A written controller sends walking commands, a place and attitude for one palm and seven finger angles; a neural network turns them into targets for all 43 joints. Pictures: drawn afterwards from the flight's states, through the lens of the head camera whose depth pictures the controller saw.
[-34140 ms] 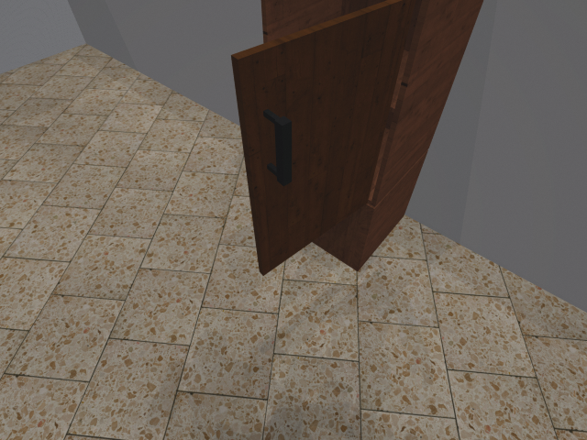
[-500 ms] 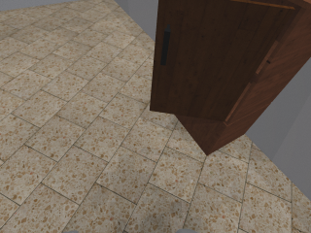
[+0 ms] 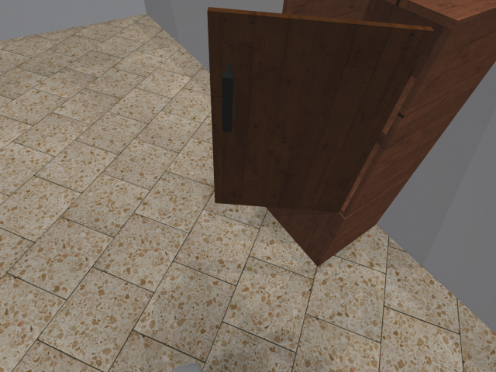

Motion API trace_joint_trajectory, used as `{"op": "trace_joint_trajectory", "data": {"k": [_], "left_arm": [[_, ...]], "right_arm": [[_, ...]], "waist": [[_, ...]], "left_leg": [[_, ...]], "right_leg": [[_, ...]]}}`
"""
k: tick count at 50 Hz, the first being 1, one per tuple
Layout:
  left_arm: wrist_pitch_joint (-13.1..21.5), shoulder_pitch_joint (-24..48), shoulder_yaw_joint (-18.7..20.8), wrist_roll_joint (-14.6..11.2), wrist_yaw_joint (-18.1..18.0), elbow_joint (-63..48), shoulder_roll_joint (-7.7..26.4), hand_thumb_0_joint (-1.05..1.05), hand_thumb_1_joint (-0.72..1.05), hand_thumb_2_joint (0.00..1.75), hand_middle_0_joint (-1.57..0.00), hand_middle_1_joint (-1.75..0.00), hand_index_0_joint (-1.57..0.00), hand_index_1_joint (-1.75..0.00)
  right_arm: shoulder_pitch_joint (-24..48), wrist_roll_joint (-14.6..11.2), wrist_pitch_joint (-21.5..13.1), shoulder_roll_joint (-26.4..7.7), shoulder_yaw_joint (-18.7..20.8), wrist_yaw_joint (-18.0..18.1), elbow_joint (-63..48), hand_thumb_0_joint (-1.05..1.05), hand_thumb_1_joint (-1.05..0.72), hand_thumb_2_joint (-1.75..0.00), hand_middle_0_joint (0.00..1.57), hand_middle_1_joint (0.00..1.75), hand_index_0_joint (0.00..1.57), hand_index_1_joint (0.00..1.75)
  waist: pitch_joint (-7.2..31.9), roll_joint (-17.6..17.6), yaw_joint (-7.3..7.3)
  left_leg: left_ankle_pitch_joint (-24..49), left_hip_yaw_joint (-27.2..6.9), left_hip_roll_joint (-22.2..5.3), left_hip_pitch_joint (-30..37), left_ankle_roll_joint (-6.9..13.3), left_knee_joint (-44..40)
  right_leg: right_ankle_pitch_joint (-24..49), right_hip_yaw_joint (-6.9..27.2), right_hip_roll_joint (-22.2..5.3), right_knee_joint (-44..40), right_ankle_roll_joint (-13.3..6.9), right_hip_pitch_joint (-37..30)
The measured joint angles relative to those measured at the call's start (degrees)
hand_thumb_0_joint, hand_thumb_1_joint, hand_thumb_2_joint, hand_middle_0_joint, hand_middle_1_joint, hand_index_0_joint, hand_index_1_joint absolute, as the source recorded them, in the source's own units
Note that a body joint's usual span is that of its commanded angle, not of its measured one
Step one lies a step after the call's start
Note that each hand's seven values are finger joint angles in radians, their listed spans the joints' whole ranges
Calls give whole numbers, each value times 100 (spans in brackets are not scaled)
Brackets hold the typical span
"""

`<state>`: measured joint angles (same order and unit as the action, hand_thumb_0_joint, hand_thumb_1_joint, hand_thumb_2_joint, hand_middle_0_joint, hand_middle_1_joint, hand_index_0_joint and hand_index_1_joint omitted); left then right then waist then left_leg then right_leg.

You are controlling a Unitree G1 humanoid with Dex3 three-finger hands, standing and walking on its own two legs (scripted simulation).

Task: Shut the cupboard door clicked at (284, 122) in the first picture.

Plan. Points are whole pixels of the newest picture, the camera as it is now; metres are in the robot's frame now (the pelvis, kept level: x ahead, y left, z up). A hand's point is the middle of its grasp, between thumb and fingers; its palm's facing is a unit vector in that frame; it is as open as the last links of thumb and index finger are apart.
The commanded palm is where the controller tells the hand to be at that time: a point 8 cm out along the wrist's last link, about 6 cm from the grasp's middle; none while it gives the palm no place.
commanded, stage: take the last steps up to it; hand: left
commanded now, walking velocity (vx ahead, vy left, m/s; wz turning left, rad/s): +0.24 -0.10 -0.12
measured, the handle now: (228, 99) +0.63 +0.08 +0.08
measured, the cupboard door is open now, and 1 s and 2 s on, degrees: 52 52 52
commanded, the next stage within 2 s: come to a stop and stand still in 0.26 s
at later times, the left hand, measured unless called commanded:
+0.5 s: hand (197, 294) +0.29 +0.12 -0.16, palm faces -0.12 -0.97 -0.23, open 7.4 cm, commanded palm none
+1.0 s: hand (147, 348) +0.19 +0.20 -0.18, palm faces +0.03 -0.98 -0.22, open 7.4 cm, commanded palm none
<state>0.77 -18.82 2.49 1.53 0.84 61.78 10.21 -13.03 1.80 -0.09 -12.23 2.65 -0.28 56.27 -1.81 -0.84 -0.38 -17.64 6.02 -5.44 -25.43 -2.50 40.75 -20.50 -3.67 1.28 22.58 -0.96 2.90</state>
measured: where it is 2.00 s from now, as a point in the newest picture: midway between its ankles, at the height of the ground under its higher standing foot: outside the picture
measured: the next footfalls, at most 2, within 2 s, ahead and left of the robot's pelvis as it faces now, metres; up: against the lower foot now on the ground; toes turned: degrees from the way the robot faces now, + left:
left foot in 0.04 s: +0.11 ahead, +0.11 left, +0.00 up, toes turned +8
right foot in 0.44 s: +0.24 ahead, -0.18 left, +0.00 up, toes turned -11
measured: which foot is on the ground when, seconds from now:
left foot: up 0.00-0.02, down 0.04-0.44, up 0.46-0.82, down 0.84-1.00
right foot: down 0.00-0.04, up 0.06-0.42, down 0.44-0.84, up 0.86-1.00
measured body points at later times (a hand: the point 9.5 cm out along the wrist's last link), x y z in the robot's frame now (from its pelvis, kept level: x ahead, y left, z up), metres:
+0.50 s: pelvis +0.15 -0.06 -0.01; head +0.19 -0.08 +0.44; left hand +0.30 +0.17 -0.14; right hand +0.06 -0.27 -0.17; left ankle +0.08 +0.10 -0.72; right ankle +0.20 -0.18 -0.73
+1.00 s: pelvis +0.14 -0.01 +0.01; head +0.17 +0.02 +0.45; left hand +0.19 +0.25 -0.16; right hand +0.23 -0.25 -0.12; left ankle +0.16 +0.07 -0.73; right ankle +0.12 -0.16 -0.68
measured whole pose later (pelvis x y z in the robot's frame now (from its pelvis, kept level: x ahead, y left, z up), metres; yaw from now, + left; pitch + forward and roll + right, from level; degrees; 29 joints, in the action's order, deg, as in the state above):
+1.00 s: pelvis +0.14 -0.01 +0.01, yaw -3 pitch -1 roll -2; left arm -3.6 -12.1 3.6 1.1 -1.4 57.8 14.2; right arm -8.8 1.6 0.9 -9.4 0.2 1.8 54.7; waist -3.5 -2.8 2.2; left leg -14.2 3.4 0.3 -14.2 3.5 28.9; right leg -25.0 1.3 -0.5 52.9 1.5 23.0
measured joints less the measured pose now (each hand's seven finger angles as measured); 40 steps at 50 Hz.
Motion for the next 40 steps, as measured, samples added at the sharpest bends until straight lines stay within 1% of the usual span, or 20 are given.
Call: {"op": "trace_joint_trajectory", "data": {"k": [1, 2, 3, 5, 7, 9, 11, 13, 16, 19, 21, 22, 24, 26, 28, 30, 34, 37, 39, 40], "left_arm": [[-15, -44, 9, -15, 11, 43, 4, 1, 91, 90, -20, -30, -20, -30], [-35, -88, 21, -33, 23, 71, 7, 1, 91, 90, -20, -30, -20, -30], [-74, -86, 33, -51, 31, 102, 27, 1, 91, 90, -20, -30, -20, -30], [-173, -27, 27, -27, 45, 139, 65, 1, 91, 90, -20, -30, -20, -30], [-217, 124, 57, 3, 77, 128, 114, 1, 91, 90, -20, -30, -20, -30], [-221, 334, 101, 16, 102, 28, 163, 1, 91, 90, -20, -30, -20, -30], [-203, 538, 128, 7, 109, -112, 196, 1, 91, 90, -19, -30, -20, -30], [-190, 730, 134, -2, 108, -238, 210, 1, 91, 90, -19, -30, -20, -30], [-167, 998, 119, -8, 103, -376, 220, 1, 91, 90, -19, -30, -19, -30], [-151, 1202, 103, -2, 103, -458, 214, 1, 91, 90, -19, -30, -19, -30], [-88, 1272, 77, -2, 89, -516, 207, 1, 91, 90, -19, -30, -19, -30], [-16, 1271, 51, -2, 69, -550, 229, 1, 91, 90, -19, -30, -19, -30], [98, 1371, -1, -23, -35, -482, 62, 1, 91, 90, -19, -30, -19, -30], [120, 1428, -88, -28, -111, -443, -82, 1, 91, 90, -19, -30, -20, -30], [70, 1466, -135, -26, -177, -433, -182, 1, 91, 90, -19, -30, -20, -30], [5, 1469, -152, -23, -216, -444, -266, 1, 91, 90, -20, -30, -20, -30], [-63, 1403, -71, -27, -273, -542, -287, -1, 92, 90, -20, -30, -20, -30], [-129, 1334, -25, 20, -273, -591, -156, -1, 92, 90, -20, -30, -20, -30], [-156, 1261, 9, 41, -266, -602, -38, 0, 92, 90, -20, -30, -20, -30], [-172, 1211, 27, 40, -263, -599, 24, 0, 92, 90, -20, -30, -20, -30]], "right_arm": [[11, 6, -65, 9, -20, 7, -27, 0, -91, -90, 20, 30, 20, 30], [26, 28, -150, 15, -37, 23, -48, 0, -91, -90, 20, 30, 20, 30], [63, 62, -224, 50, -55, 52, -50, 0, -91, -90, 20, 30, 20, 30], [61, 88, -302, 113, -118, 118, -66, 0, -91, -90, 20, 30, 20, 30], [-44, 88, -328, 182, -152, 172, -57, 0, -91, -90, 20, 30, 20, 30], [-187, 83, -345, 251, -177, 208, 31, 0, -91, -90, 20, 30, 20, 30], [-342, 73, -336, 304, -199, 214, 158, 0, -90, -90, 20, 30, 20, 30], [-496, 64, -302, 341, -197, 197, 280, 0, -90, -90, 20, 30, 21, 30], [-697, 62, -229, 382, -165, 159, 433, 0, -90, -90, 20, 30, 21, 30], [-865, 55, -143, 396, -111, 130, 552, 0, -90, -90, 20, 30, 21, 30], [-983, 32, -89, 397, -94, 126, 625, 0, -90, -90, 20, 30, 21, 30], [-1069, 2, -66, 412, -96, 117, 654, 0, -90, -90, 20, 30, 21, 30], [-950, -77, 66, 293, -82, 134, 728, 0, -90, -90, 20, 30, 21, 30], [-739, -141, 175, 217, -72, 182, 715, 0, -90, -90, 20, 30, 20, 30], [-534, -177, 218, 192, -66, 205, 646, 0, -91, -90, 20, 30, 20, 30], [-321, -178, 260, 157, -48, 206, 543, 0, -91, -90, 20, 30, 20, 30], [127, -135, 341, 60, 16, 161, 258, 0, -91, -90, 20, 30, 20, 30], [390, -117, 322, 23, 40, 123, 28, 0, -91, -90, 20, 30, 20, 30], [511, -116, 272, 25, 35, 108, -98, 0, -91, -90, 20, 30, 20, 30], [545, -113, 236, 31, 26, 103, -151, 0, -91, -90, 20, 30, 20, 30]], "waist": [[-9, -30, 9], [-13, -62, 16], [-40, -137, 21], [-66, -186, 20], [-79, -182, -21], [-119, -161, -29], [-141, -114, -23], [-149, -49, -48], [-185, 33, -147], [-219, 95, -265], [-228, 108, -300], [-182, 33, -300], [-267, 272, -291], [-351, 372, -314], [-398, 321, -285], [-416, 256, -207], [-386, 179, -58], [-343, 93, 23], [-309, 5, 77], [-283, -42, 94]], "left_leg": [[171, 40, 27, 187, 17, -377], [402, 71, 48, 305, 149, -576], [377, 147, 66, 301, 289, -427], [109, 286, 31, 413, 421, -285], [48, 354, 18, 662, 405, -515], [158, 391, 17, 961, 352, -902], [253, 426, -4, 1245, 331, -1276], [301, 451, -39, 1480, 283, -1553], [242, 464, -93, 1739, 169, -1726], [24, 472, -159, 1912, 20, -1634], [-235, 457, -207, 1962, -107, -1367], [-418, 449, -173, 1908, -140, -1109], [-1114, 91, -200, 1615, -72, -315], [-1507, -185, -28, 1265, -29, 387], [-1561, -294, 176, 918, -28, 958], [-1468, -318, 337, 610, -43, 1337], [-1056, -370, 510, 106, -89, 1720], [-897, -387, 521, 83, -76, 1363], [-748, -388, 502, 279, -49, 773], [-519, -380, 491, 455, -33, 326]], "right_leg": [[-162, 19, -12, 184, 34, 4], [-376, 62, -32, 547, 21, 111], [-626, 115, -80, 1207, -22, 348], [-847, 241, -54, 2854, -90, 1014], [-555, 201, -116, 3963, -71, 1625], [-208, 158, -241, 4272, -5, 2073], [53, 132, -364, 4030, 61, 2378], [298, 98, -478, 3511, 110, 2550], [574, 37, -582, 2544, 136, 2561], [764, -59, -574, 1785, 130, 2366], [1084, -126, -518, 1130, 113, 2021], [1278, -102, -558, 848, 76, 1827], [850, -194, -436, 1091, 29, 1823], [729, -248, -402, 1111, -5, 1752], [783, -267, -436, 983, -14, 1643], [850, -271, -469, 834, -27, 1551], [997, -295, -500, 596, 9, 1505], [1061, -311, -532, 555, 62, 1545], [1063, -299, -566, 618, 114, 1602], [1041, -286, -587, 695, 151, 1644]]}}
